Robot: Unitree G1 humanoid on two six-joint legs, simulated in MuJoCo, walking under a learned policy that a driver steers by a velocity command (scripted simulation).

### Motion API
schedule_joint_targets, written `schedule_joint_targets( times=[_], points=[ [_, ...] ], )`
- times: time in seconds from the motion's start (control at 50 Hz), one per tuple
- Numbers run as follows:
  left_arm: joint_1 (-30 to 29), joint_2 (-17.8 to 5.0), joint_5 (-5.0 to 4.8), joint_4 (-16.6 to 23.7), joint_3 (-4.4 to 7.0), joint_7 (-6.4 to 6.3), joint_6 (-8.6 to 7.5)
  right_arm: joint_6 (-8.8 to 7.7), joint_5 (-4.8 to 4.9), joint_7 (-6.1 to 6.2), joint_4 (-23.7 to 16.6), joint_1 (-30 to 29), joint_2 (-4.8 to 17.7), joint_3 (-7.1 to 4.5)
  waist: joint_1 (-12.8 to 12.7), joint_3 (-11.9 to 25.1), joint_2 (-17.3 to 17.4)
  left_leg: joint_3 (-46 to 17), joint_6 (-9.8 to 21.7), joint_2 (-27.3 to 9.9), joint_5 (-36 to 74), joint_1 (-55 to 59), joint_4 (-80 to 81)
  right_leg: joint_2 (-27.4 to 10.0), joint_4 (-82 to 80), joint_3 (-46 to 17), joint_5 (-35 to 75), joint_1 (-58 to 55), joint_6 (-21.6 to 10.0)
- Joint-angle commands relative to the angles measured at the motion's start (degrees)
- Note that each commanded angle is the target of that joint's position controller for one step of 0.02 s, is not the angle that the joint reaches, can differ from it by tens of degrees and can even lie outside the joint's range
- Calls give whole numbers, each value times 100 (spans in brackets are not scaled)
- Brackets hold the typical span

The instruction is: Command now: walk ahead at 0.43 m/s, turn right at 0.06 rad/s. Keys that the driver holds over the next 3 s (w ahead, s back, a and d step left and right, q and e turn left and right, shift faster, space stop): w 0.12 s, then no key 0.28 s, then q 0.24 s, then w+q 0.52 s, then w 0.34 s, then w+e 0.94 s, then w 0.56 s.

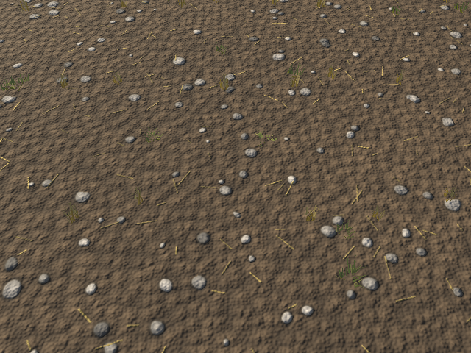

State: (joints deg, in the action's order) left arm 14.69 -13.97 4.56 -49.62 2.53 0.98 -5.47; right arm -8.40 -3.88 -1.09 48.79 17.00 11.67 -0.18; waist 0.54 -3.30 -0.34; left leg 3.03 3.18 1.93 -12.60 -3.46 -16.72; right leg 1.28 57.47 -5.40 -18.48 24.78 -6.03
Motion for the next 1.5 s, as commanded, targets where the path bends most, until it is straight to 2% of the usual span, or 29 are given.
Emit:
schedule_joint_targets(
  times=[0.02,0.1,0.14,0.2,0.24,0.34,0.38,0.4,0.42,0.44,0.46,0.5,0.58,0.7,0.8,0.88,0.9,0.92,0.94,0.96,1.02,1.1,1.3,1.38,1.4,1.42,1.44,1.46,1.5],
  points=[
    [-496,-238,-22,442,31,100,-29,-17,-11,70,-228,241,507,-79,73,-224,413,-1274,1095,-1552,617,672,1248,-416,-466,37,709,1458,53],
    [-646,13,61,570,-110,328,70,1,-226,-100,-19,691,571,-125,101,-138,353,-681,1282,-1393,2022,142,831,-592,-763,407,2052,1178,266],
    [-905,-221,-1,734,-39,266,36,-55,-185,-67,165,927,468,-97,172,-248,211,-676,1203,-1328,2111,693,434,-749,-1598,56,2997,1817,343],
    [-1674,-62,-113,954,-108,229,82,-4,37,-8,517,1425,518,-138,487,-309,83,-384,810,-925,2174,756,-101,-723,-3210,245,4123,1731,484],
    [-1941,108,-84,1078,-200,265,183,121,4,-104,687,1620,540,-122,476,-460,255,-611,826,-994,2062,-168,-5,-583,-3238,397,4314,682,420],
    [-1571,-429,7,707,-98,158,259,246,143,53,667,1700,659,-164,436,-214,-66,-834,348,-900,1918,538,-1381,-787,-3950,255,3833,264,352],
    [-42,-948,-188,131,141,23,184,362,66,-60,483,1441,905,-182,-215,464,-405,-554,-51,-364,1956,-254,-2812,-649,-4149,661,4990,-2180,120],
    [1099,-1167,-691,-258,277,12,152,469,648,150,466,872,735,-275,-865,943,-437,-362,-277,54,36,-1986,-5348,-1019,-3172,310,7830,-3816,83],
    [1679,-1157,-566,-472,178,60,107,520,779,189,875,2480,-143,15,-582,2795,-1946,-573,-676,521,-4134,-3662,-8496,-2601,-1492,-766,10513,-6427,-1079],
    [1690,-708,-601,-414,77,148,173,394,880,165,894,2654,312,-36,-836,3688,-1265,-1454,-641,195,-4174,-4095,-8718,-2741,-1689,-1278,9777,-6515,-1410],
    [1169,-577,-544,-307,52,119,275,402,951,181,660,2022,604,-138,-728,3358,-952,-1413,-679,-198,-3836,-4274,-8569,-2670,-2098,-1139,7901,-5815,-1405],
    [-238,-294,-501,-195,-108,-11,349,688,833,398,269,1094,413,-157,-52,2021,-47,-734,-848,-783,-2784,-4032,-8059,-2589,-3245,-1243,4279,-3084,-1366],
    [-1258,-1032,-271,114,46,-82,296,1091,546,665,-193,669,518,-302,324,445,-324,-544,-821,-579,-1457,-3133,-7998,-2200,-4617,-132,2574,274,-1065],
    [-563,-820,-415,-83,108,-544,366,973,455,482,-741,-286,393,-369,103,613,-605,-499,-637,-828,557,-3551,-4806,-1696,-4563,744,531,-871,-602],
    [-550,-1201,-617,-25,365,-403,319,906,524,128,-1014,-921,590,-435,-46,411,-638,-52,-319,-753,-179,-2579,-2940,-2174,-4872,532,-972,-921,-495],
    [-431,-987,-606,-15,370,-292,435,860,526,113,-704,-338,595,-544,111,343,-143,555,95,-340,-908,-1412,-1855,-1986,-3750,919,-1879,-671,-48],
    [-400,-666,-498,10,282,-243,453,842,595,148,-432,310,861,-695,276,453,422,233,321,-306,-1140,-612,-1502,-1620,-2532,1307,-1820,-193,165],
    [-690,-232,-326,239,151,-177,388,802,569,193,-372,997,1458,-852,464,463,1909,-2038,879,-1565,-1174,341,-897,-997,337,1816,-1597,1470,617],
    [-1342,-434,-430,645,207,-138,147,605,496,97,-542,1199,1894,-882,608,432,1981,-4768,1803,-2293,-2372,1082,452,-41,1469,815,-1739,3551,687],
    [-1786,-790,-607,763,277,-114,-49,459,412,55,-531,1228,1596,-807,695,309,1134,-4673,1796,-2410,-1769,1276,552,-307,1798,230,-1246,4144,547],
    [-1240,-922,-355,411,353,-132,-141,439,505,111,-811,157,1096,-652,-63,446,568,-2736,1080,-1749,333,184,23,-750,737,133,351,3004,536],
    [-1689,-542,-393,538,273,-85,-1,421,517,264,-753,550,1126,-668,-38,545,298,-1872,886,-1292,1706,-212,214,-408,-670,313,1635,2113,738],
    [-2914,-330,-549,1114,128,177,-156,474,553,372,-305,1395,899,-660,450,-28,762,-1775,699,-1374,1711,352,-6,-121,-2719,496,2139,1581,509],
    [-1563,-788,-481,892,347,196,-210,533,540,333,-368,1023,1036,-655,-286,799,1053,-1496,420,-1097,4756,238,-1538,245,-3011,905,1614,-795,-60],
    [-312,-1066,-408,670,437,154,-205,505,467,302,-496,749,990,-605,-869,1581,943,-1398,249,-882,4100,-803,-2927,-462,-2702,196,1846,-2677,-491],
    [807,-1573,-340,421,588,124,-161,408,494,234,-480,1567,319,-414,-768,2851,-794,-1091,-239,51,898,-3151,-5573,-2133,-2896,-2630,1031,-5312,-1608],
    [1122,-1101,-479,215,454,130,-87,275,589,175,-327,1632,623,-432,-829,3098,-1426,-1631,-183,304,-1937,-3906,-6283,-2406,-3800,-4086,188,-5526,-1697],
    [516,-799,-565,241,374,74,-25,241,705,164,-469,918,989,-548,-770,1807,-1117,-1419,-155,-96,-1663,-4542,-6578,-2158,-3918,-3156,-197,-4656,-1366],
    [-430,-525,-495,410,263,68,-27,232,488,220,-683,8,1000,-556,-356,667,-71,-962,-81,-656,-774,-4055,-5787,-1683,-4310,-1857,585,-2442,-978]
  ],
)
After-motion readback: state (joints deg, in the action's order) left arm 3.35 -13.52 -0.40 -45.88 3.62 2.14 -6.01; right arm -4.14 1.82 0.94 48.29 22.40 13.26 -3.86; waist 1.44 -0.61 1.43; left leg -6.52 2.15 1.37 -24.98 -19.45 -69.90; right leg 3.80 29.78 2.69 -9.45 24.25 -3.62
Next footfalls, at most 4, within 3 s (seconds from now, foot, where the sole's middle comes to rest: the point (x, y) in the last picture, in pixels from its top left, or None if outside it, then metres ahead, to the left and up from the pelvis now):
0.38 right None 0.40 -0.13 -0.89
0.90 left None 0.38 0.13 -0.89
1.40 right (216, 272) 0.79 0.09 -0.89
1.86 left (123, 238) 0.93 0.42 -0.89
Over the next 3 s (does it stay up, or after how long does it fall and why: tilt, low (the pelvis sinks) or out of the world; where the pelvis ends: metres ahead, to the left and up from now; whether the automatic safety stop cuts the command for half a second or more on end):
stays up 1.46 0.32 -0.12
